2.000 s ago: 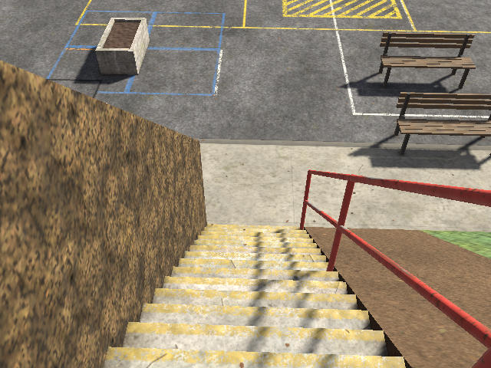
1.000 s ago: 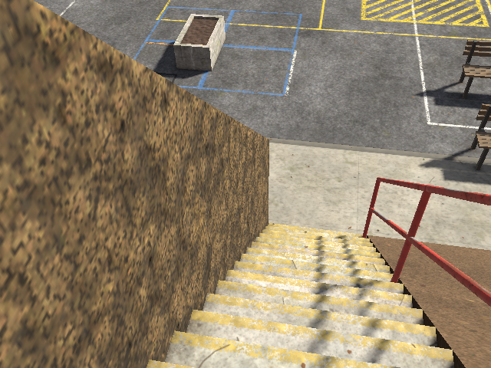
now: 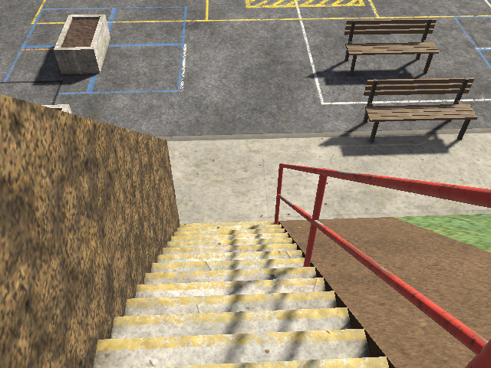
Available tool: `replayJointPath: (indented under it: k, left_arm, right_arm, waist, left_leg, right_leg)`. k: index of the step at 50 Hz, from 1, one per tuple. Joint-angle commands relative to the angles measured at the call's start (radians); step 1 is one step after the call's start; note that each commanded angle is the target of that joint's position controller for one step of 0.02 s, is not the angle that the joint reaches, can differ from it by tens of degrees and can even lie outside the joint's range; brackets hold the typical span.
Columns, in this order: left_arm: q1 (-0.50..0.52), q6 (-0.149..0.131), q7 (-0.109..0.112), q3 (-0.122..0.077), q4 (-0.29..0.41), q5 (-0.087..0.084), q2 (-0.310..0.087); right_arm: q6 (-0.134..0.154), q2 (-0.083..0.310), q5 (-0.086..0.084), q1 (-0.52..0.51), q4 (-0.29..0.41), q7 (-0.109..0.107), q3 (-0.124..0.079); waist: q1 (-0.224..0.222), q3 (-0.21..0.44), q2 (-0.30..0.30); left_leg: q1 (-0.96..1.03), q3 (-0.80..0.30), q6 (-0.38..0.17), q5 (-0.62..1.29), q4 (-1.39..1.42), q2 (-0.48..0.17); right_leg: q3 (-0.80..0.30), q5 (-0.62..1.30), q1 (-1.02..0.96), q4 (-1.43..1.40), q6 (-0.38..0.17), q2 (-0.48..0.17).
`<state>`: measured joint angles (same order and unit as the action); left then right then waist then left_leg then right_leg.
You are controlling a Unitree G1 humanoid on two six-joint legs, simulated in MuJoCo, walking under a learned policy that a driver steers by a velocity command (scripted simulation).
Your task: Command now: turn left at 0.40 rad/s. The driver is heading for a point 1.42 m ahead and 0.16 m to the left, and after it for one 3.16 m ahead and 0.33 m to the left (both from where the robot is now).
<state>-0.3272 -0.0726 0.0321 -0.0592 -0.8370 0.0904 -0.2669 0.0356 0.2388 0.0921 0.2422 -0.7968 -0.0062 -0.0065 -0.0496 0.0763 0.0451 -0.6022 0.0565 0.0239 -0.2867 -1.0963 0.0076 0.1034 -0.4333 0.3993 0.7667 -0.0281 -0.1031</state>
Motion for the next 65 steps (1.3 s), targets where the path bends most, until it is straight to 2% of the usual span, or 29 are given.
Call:
replayJointPath:
  k: [1,2,3,4,5,6,9,13,19,22,24,27,28,30,32,35,38,47,48,49,52,53,54,55,57,59,60,62,65]
  left_arm:
    - [0.174,-0.030,0.025,-0.049,0.108,0.041,-0.201]
    - [0.211,-0.032,0.021,-0.067,0.109,-0.016,-0.214]
    - [0.211,-0.042,0.037,-0.065,0.135,0.019,-0.222]
    - [0.211,-0.057,0.020,-0.049,0.160,-0.030,-0.098]
    - [0.179,-0.063,0.020,-0.020,0.252,-0.072,-0.017]
    - [0.218,-0.065,0.046,0.006,0.269,-0.145,0.049]
    - [0.096,-0.029,0.018,-0.042,0.218,-0.059,-0.172]
    - [-0.041,0.039,-0.082,0.017,0.157,-0.025,-0.073]
    - [0.108,0.054,-0.058,0.049,0.253,-0.011,-0.077]
    - [0.115,0.068,-0.078,0.065,0.197,0.000,-0.050]
    - [-0.117,0.038,-0.081,0.051,0.076,0.021,-0.086]
    - [-0.040,0.009,-0.074,0.079,0.060,-0.032,-0.016]
    - [-0.259,-0.008,-0.073,0.060,-0.021,-0.037,-0.016]
    - [-0.523,-0.053,-0.082,-0.015,-0.067,0.030,-0.261]
    - [-0.369,-0.016,-0.096,-0.008,-0.117,0.065,-0.118]
    - [-0.060,-0.018,-0.068,0.075,-0.090,0.003,0.176]
    - [-0.116,-0.063,-0.017,0.078,-0.132,-0.002,0.031]
    - [-0.284,-0.061,-0.043,0.100,-0.221,0.008,-0.043]
    - [-0.302,-0.010,-0.020,0.049,-0.227,-0.118,-0.052]
    - [-0.283,0.016,-0.003,0.050,-0.222,-0.099,-0.068]
    - [-0.174,0.052,0.011,0.033,-0.238,-0.067,-0.034]
    - [-0.151,0.059,0.007,0.004,-0.216,-0.079,-0.050]
    - [-0.284,0.042,0.003,0.019,-0.172,-0.084,0.027]
    - [-0.325,-0.003,-0.130,0.076,-0.183,-0.021,0.097]
    - [-0.197,-0.041,-0.142,0.042,-0.080,-0.065,0.002]
    - [-0.130,-0.014,-0.091,0.078,-0.113,0.011,0.076]
    - [-0.160,0.010,-0.105,0.073,-0.162,0.019,0.055]
    - [-0.145,0.025,-0.155,0.081,-0.188,0.027,0.074]
    - [-0.055,0.016,-0.151,0.089,-0.140,0.035,0.048]
  right_arm:
    - [0.009,0.007,-0.014,0.129,0.037,0.031,-0.028]
    - [0.020,0.036,-0.052,0.080,0.051,0.036,-0.039]
    - [0.037,0.046,-0.009,0.261,-0.026,0.034,-0.060]
    - [0.060,0.181,-0.010,0.426,-0.050,0.004,-0.112]
    - [0.079,0.320,0.035,0.510,-0.030,-0.016,-0.135]
    - [0.069,0.294,0.082,0.624,-0.043,0.037,-0.126]
    - [0.050,0.224,-0.055,0.101,0.042,0.126,-0.113]
    - [0.062,0.171,-0.005,-0.011,0.040,0.067,-0.065]
    - [0.089,0.168,-0.030,0.191,-0.065,0.035,-0.031]
    - [0.083,0.185,-0.065,0.285,-0.110,0.060,-0.043]
    - [0.075,0.241,-0.027,0.129,-0.074,0.077,-0.058]
    - [0.065,0.244,-0.052,-0.018,0.014,0.067,-0.063]
    - [0.057,0.182,-0.027,-0.019,0.010,0.073,-0.052]
    - [0.081,0.047,-0.056,0.125,0.050,0.084,-0.037]
    - [0.061,-0.010,-0.045,-0.007,0.045,0.062,-0.005]
    - [0.024,0.018,0.036,0.215,-0.121,0.088,0.019]
    - [0.007,0.046,0.016,0.060,-0.062,0.154,0.022]
    - [0.001,0.023,0.037,-0.156,-0.001,0.124,0.057]
    - [0.012,0.046,-0.146,-0.258,-0.008,0.041,0.007]
    - [0.021,-0.006,-0.169,-0.194,-0.027,0.020,0.025]
    - [-0.013,0.090,-0.112,0.308,-0.214,0.005,-0.044]
    - [-0.025,0.122,-0.126,0.385,-0.227,-0.002,-0.058]
    - [-0.018,0.129,-0.110,0.380,-0.238,0.020,-0.037]
    - [0.003,0.254,0.113,0.577,-0.276,0.080,-0.092]
    - [0.009,0.195,0.098,0.394,-0.267,0.110,-0.080]
    - [0.048,-0.117,0.066,0.247,-0.257,0.084,0.021]
    - [0.058,-0.149,0.027,0.192,-0.243,0.060,0.034]
    - [0.089,-0.049,0.022,0.168,-0.243,0.048,0.035]
    - [0.117,-0.018,0.045,0.230,-0.281,0.007,0.051]
  waist:
    - [0.104,-0.049,0.063]
    - [0.111,-0.074,-0.005]
    - [0.128,-0.007,-0.004]
    - [0.219,0.099,-0.276]
    - [0.174,0.218,-0.282]
    - [0.267,0.136,-0.028]
    - [-0.011,0.036,-0.060]
    - [-0.076,-0.033,-0.043]
    - [0.082,-0.019,-0.115]
    - [0.143,-0.086,-0.152]
    - [0.032,-0.096,-0.199]
    - [0.038,-0.082,-0.140]
    - [-0.044,-0.025,-0.044]
    - [-0.098,-0.103,0.173]
    - [-0.041,-0.192,-0.101]
    - [0.107,-0.082,-0.055]
    - [0.041,-0.131,-0.078]
    - [-0.038,-0.202,0.026]
    - [-0.127,-0.226,-0.182]
    - [-0.124,-0.184,-0.074]
    - [0.097,-0.080,0.013]
    - [0.172,-0.122,-0.199]
    - [0.024,-0.036,-0.247]
    - [0.228,0.154,-0.297]
    - [0.138,-0.029,-0.102]
    - [0.042,-0.229,0.031]
    - [0.021,-0.236,0.022]
    - [-0.019,-0.133,-0.186]
    - [0.040,-0.135,-0.054]
  left_leg:
    - [0.374,0.090,0.019,0.095,-0.027,0.047]
    - [0.246,0.058,0.037,-0.112,0.428,0.024]
    - [0.544,0.121,0.055,0.195,0.200,0.083]
    - [0.751,-0.146,0.010,0.445,0.609,-0.015]
    - [1.063,-0.674,-0.284,1.139,0.503,-0.332]
    - [1.116,-0.707,-0.311,1.496,0.467,-0.416]
    - [0.528,-0.478,-0.336,1.030,0.479,-0.319]
    - [-0.086,-0.326,-0.226,0.509,0.541,-0.133]
    - [0.301,-0.473,-0.277,0.405,0.404,-0.178]
    - [0.277,-0.540,-0.293,-0.210,0.541,-0.130]
    - [-0.032,-0.551,-0.294,-0.255,0.540,-0.117]
    - [-0.009,-0.523,-0.356,-0.235,0.463,-0.075]
    - [-0.107,-0.468,-0.332,-0.146,0.259,-0.027]
    - [-0.737,-0.367,-0.138,-0.448,-0.222,0.212]
    - [-0.998,-0.458,-0.126,-0.100,-0.189,0.060]
    - [-0.471,-0.261,-0.067,0.442,-0.086,-0.084]
    - [-0.185,-0.102,-0.061,0.912,0.070,-0.076]
    - [-0.042,-0.033,-0.011,0.630,0.356,-0.055]
    - [0.018,-0.009,-0.016,0.758,0.623,-0.025]
    - [0.099,-0.025,-0.021,0.739,0.680,-0.028]
    - [0.632,-0.009,-0.093,0.696,0.822,-0.082]
    - [0.815,-0.108,-0.138,0.782,0.927,-0.185]
    - [1.088,-0.154,-0.108,1.246,0.398,-0.290]
    - [1.263,-0.216,-0.371,0.888,0.472,-0.291]
    - [0.937,-0.513,-0.465,0.309,0.597,-0.482]
    - [0.445,-0.391,-0.361,0.107,0.664,-0.385]
    - [0.156,-0.251,-0.373,0.198,0.650,-0.310]
    - [-0.218,-0.097,-0.293,0.063,0.588,-0.159]
    - [-0.111,-0.087,-0.245,-0.032,0.448,-0.194]
  right_leg:
    - [-0.065,0.189,0.330,-0.199,-0.092,-0.161]
    - [-0.077,0.114,0.144,-0.219,-0.115,-0.166]
    - [-0.020,0.228,0.294,0.058,-0.088,-0.153]
    - [0.004,-0.074,0.409,0.302,-0.057,-0.023]
    - [-0.115,-0.431,0.699,0.621,0.009,0.153]
    - [-0.398,-0.379,0.877,0.612,0.030,0.273]
    - [-0.256,-0.070,0.731,0.613,0.079,0.101]
    - [-0.131,0.259,0.331,0.933,0.096,0.093]
    - [-0.156,0.146,0.562,0.792,0.157,0.074]
    - [-0.087,-0.051,0.479,0.399,0.170,0.086]
    - [-0.028,-0.008,0.129,0.613,0.150,0.126]
    - [0.081,-0.076,-0.117,0.058,0.134,0.203]
    - [0.003,-0.014,-0.352,-0.050,0.118,0.199]
    - [-1.007,0.458,-0.672,-0.275,-0.357,-0.248]
    - [-0.870,0.467,-0.637,-0.294,-0.378,-0.288]
    - [-0.349,0.311,-0.103,-0.182,-0.183,0.003]
    - [-0.175,0.055,0.299,-0.145,-0.190,0.058]
    - [-0.403,0.140,0.049,0.079,-0.267,-0.039]
    - [-0.233,0.264,-0.070,0.225,-0.172,0.014]
    - [-0.257,0.330,-0.101,0.312,-0.188,0.012]
    - [-0.202,0.619,0.087,0.828,-0.176,0.044]
    - [-0.077,-0.124,0.336,1.169,-0.126,0.205]
    - [-0.128,-0.495,0.678,1.217,-0.107,0.187]
    - [-0.265,-0.300,0.776,1.315,-0.105,0.190]
    - [-0.267,-0.073,1.041,1.252,-0.076,0.073]
    - [-0.366,0.369,0.940,0.676,-0.098,-0.079]
    - [-0.290,0.659,0.670,0.406,-0.072,-0.067]
    - [-0.111,0.766,0.194,0.559,-0.046,0.005]
    - [-0.182,1.110,0.218,0.132,-0.030,-0.013]
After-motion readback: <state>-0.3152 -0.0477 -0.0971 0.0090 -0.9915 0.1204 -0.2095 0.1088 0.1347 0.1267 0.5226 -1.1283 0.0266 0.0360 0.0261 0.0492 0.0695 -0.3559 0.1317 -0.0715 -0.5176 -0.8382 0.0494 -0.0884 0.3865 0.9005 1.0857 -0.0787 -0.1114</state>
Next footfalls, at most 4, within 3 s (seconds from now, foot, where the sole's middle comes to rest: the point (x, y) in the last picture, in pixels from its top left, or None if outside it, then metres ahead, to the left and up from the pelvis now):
0.56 right None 0.04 -0.08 -0.75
1.06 left None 0.22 0.16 -0.97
1.56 right None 0.47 -0.06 -1.18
1.98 left None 0.68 0.11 -1.40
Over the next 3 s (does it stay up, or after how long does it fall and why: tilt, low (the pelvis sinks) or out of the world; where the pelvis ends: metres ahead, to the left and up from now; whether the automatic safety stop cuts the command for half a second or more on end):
stays up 1.03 0.04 -0.99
